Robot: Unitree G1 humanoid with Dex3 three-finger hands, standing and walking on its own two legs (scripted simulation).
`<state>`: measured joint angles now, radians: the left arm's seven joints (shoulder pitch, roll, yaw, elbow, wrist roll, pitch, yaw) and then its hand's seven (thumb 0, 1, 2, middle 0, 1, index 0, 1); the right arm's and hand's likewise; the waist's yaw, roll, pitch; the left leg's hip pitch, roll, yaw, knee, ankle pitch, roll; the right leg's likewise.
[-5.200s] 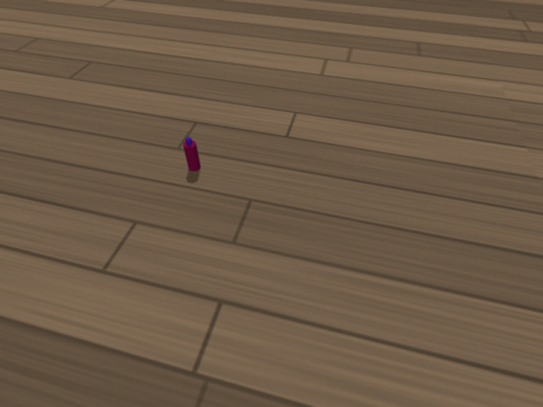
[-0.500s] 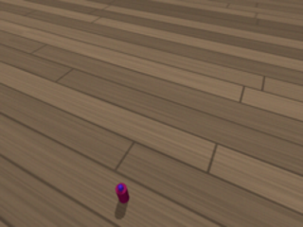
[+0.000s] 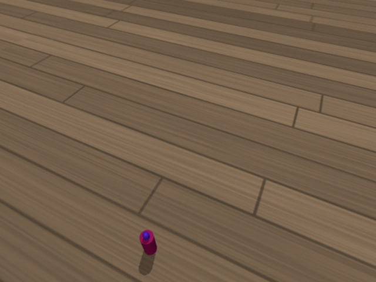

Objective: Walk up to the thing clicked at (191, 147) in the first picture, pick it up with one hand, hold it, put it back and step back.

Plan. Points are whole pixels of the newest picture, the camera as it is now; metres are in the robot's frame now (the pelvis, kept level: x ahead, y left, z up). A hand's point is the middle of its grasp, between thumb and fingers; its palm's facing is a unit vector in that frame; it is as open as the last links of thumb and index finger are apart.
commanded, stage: stand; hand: left
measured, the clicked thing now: (148, 241) +0.44 +0.21 -0.68
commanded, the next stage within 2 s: none
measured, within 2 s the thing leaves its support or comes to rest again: neither
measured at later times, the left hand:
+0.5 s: hand out of the picture +0.09 +0.24 -0.16, palm faces -0.03 -0.94 -0.34, open 7.4 cm
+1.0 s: hand out of the picture +0.10 +0.23 -0.15, palm faces -0.04 -0.94 -0.35, open 7.4 cm
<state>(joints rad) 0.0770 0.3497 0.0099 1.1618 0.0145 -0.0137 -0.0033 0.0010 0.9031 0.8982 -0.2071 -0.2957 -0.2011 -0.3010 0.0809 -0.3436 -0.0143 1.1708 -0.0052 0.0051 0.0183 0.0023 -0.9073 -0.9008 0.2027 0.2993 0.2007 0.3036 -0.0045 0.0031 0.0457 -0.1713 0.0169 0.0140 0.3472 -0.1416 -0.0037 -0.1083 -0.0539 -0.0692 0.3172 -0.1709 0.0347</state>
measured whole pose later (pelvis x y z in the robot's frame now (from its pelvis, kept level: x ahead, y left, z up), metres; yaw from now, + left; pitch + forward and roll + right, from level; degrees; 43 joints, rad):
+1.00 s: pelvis +0.02 -0.02 +0.00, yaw -1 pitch -2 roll +0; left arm 0.11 0.35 0.00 1.13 0.01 -0.01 0.00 0.00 0.90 0.90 -0.21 -0.30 -0.20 -0.30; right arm 0.09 -0.35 0.00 1.15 -0.01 0.00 0.01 0.00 -0.91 -0.90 0.20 0.30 0.20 0.30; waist 0.00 0.00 0.04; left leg -0.12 0.04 0.02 0.32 -0.16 -0.03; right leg -0.08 -0.03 -0.06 0.32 -0.20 0.01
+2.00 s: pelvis +0.02 -0.01 +0.00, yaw -2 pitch -2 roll +0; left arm 0.12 0.36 0.00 1.12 0.02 -0.01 0.00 0.00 0.90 0.90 -0.21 -0.30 -0.20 -0.30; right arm 0.10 -0.35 0.00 1.14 -0.01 -0.01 0.01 0.00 -0.91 -0.90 0.20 0.30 0.20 0.30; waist 0.00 0.00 0.04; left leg -0.11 0.04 0.04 0.31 -0.17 -0.02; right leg -0.07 -0.03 -0.05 0.31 -0.20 0.02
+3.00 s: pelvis +0.02 +0.00 -0.06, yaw -2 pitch +12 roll -2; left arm 0.21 0.34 0.21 0.56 0.05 0.22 -0.06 -0.01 -0.52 0.02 -0.11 -0.07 -0.09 -0.08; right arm 0.24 -0.25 -0.03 0.62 0.02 -0.12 -0.06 0.01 -0.86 -0.89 0.20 0.30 0.20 0.30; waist -0.04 0.00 -0.09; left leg -0.71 0.05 0.01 0.94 -0.44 -0.01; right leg -0.65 -0.04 -0.05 0.90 -0.46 0.03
